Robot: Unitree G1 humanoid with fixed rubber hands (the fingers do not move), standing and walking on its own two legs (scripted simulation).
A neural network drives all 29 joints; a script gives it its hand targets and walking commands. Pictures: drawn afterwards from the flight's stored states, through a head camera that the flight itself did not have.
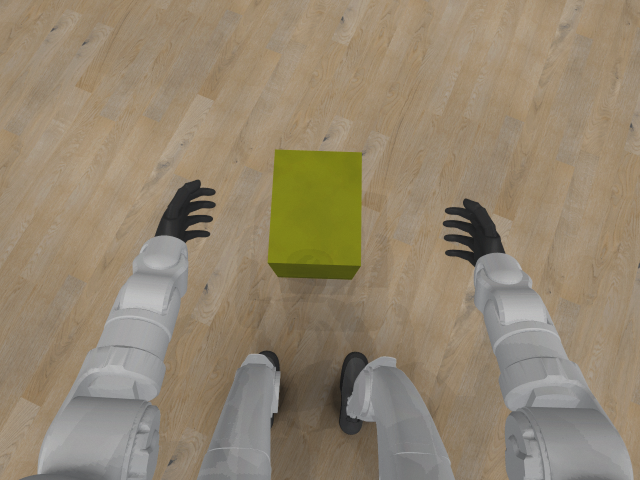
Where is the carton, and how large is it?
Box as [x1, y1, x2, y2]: [268, 150, 361, 279]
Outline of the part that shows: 275,150 268,263 278,276 351,279 360,266 361,152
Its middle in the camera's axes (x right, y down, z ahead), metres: -0.01 -0.05 +1.02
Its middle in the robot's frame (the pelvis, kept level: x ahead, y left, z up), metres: +0.55 +0.03 -0.58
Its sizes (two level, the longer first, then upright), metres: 0.280 0.212 0.239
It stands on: the floor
